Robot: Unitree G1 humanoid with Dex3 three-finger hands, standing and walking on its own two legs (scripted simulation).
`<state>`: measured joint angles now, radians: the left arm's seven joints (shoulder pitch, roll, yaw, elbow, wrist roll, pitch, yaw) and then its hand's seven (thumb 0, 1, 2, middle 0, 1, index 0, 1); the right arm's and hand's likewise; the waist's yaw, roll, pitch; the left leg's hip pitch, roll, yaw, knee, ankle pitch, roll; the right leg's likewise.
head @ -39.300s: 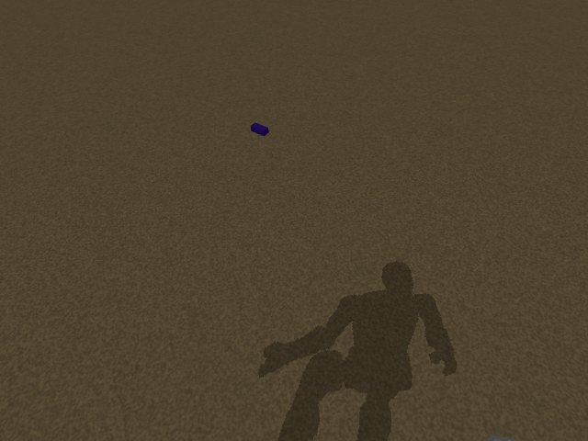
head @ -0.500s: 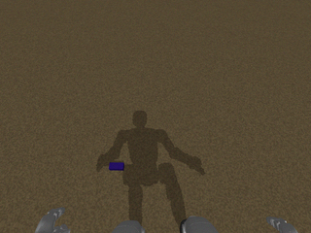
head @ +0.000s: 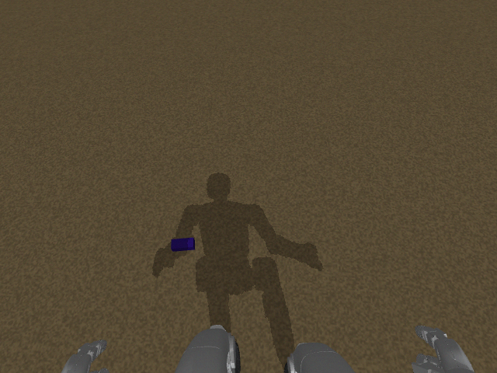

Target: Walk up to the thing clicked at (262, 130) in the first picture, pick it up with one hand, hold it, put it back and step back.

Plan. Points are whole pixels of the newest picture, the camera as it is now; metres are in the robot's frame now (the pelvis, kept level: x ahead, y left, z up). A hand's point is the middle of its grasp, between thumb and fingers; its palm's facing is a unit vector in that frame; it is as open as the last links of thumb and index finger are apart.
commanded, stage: step back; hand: left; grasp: from above
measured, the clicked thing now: (183, 244) +0.57 +0.31 -0.73
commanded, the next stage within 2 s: none
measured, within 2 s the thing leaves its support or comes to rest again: neither
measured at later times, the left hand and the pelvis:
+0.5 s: hand out of the picture -0.04 +0.28 -0.14, palm faces +0.06 -0.93 -0.36, open 7.4 cm; pelvis -0.13 +0.01 +0.01, yaw +3 degrees
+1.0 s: hand out of the picture -0.21 +0.23 -0.12, palm faces +0.04 -0.90 -0.43, open 7.4 cm; pelvis -0.30 -0.04 +0.01, yaw +3 degrees
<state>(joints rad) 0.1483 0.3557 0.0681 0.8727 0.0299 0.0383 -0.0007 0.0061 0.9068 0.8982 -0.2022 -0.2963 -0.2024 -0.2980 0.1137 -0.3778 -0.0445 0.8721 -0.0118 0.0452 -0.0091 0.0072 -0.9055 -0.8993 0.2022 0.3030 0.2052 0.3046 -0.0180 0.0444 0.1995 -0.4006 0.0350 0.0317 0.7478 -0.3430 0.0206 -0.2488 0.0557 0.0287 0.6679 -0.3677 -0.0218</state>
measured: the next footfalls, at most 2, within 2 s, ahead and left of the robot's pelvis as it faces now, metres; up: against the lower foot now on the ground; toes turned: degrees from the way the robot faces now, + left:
left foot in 0.32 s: -0.06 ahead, +0.12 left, +0.00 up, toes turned +2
right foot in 0.72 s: -0.20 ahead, -0.16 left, +0.00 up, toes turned +2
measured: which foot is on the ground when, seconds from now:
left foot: up 0.00-0.30, down 0.32-0.74, up 0.76-1.00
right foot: down 0.00-0.34, up 0.36-0.70, down 0.72-1.00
